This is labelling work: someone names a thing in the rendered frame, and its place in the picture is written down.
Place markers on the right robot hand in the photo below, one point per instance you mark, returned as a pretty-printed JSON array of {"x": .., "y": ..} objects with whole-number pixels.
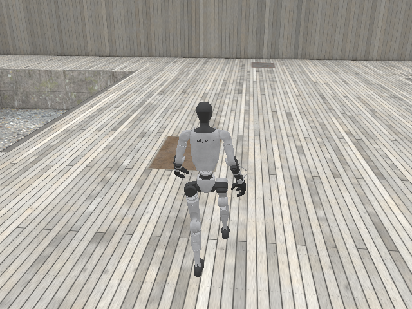
[{"x": 241, "y": 187}]

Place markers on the robot left thigh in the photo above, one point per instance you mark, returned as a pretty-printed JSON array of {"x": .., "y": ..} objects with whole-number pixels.
[{"x": 191, "y": 194}]

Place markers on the robot right upper arm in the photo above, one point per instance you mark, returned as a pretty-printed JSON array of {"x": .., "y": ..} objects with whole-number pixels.
[{"x": 228, "y": 147}]

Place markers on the robot left forearm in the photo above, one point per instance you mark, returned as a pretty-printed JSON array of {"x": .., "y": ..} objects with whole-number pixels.
[{"x": 177, "y": 167}]

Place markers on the left robot hand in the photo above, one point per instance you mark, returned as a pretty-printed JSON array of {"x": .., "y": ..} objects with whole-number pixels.
[{"x": 184, "y": 170}]

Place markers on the robot right forearm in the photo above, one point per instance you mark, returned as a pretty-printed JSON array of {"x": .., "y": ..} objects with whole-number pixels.
[{"x": 236, "y": 172}]

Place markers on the robot left upper arm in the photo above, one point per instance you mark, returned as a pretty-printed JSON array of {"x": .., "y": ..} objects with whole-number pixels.
[{"x": 182, "y": 144}]

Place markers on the robot right shin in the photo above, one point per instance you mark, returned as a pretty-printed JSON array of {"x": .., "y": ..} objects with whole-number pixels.
[{"x": 224, "y": 213}]

